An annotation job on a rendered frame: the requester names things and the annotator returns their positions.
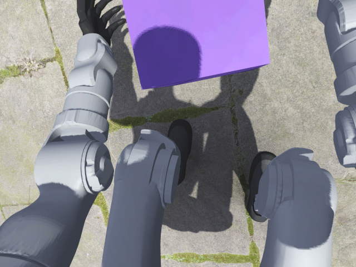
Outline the left robot forearm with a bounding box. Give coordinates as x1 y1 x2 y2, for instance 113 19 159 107
34 33 117 184

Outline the left robot foot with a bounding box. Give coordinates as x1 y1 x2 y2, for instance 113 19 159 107
168 119 192 185

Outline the carton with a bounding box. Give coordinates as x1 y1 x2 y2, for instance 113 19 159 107
122 0 270 90

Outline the right robot shin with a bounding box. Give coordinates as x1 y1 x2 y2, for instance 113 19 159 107
254 147 338 218

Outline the robot left upper arm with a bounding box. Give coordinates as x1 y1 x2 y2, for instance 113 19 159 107
0 139 114 267

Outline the right robot forearm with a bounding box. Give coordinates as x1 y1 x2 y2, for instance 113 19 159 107
317 0 356 105

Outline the robot right upper arm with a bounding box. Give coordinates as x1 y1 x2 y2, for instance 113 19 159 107
333 104 356 169

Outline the robot left hand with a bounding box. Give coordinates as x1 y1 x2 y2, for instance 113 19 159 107
77 0 126 46

